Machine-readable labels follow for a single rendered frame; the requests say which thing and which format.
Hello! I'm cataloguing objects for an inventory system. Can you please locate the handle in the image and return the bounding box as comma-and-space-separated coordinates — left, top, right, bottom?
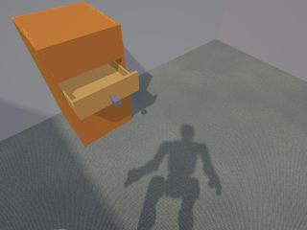
109, 94, 122, 107

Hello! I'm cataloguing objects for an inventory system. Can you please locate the drawer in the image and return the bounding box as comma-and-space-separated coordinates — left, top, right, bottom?
58, 60, 139, 120

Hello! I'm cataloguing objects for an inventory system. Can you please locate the cabinet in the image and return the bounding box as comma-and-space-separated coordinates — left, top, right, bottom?
12, 1, 132, 147

